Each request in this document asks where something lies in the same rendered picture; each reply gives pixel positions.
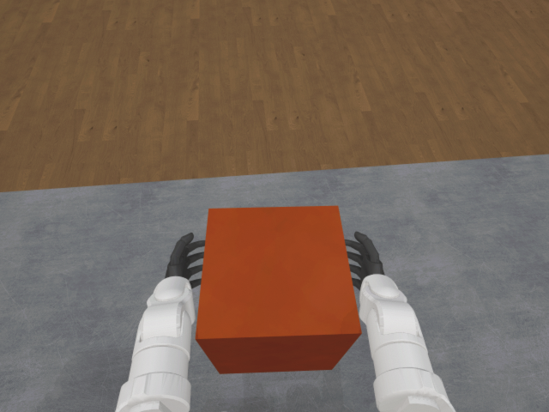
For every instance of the robot left hand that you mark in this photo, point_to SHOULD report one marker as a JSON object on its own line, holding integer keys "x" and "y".
{"x": 179, "y": 262}

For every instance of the robot right forearm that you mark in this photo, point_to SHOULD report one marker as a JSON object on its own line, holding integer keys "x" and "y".
{"x": 404, "y": 380}

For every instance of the robot left forearm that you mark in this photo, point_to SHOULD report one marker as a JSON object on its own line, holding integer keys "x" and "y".
{"x": 159, "y": 369}

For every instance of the carton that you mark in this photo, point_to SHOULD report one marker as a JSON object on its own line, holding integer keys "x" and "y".
{"x": 276, "y": 291}

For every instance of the robot right hand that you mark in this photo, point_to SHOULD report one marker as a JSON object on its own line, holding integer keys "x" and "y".
{"x": 368, "y": 260}

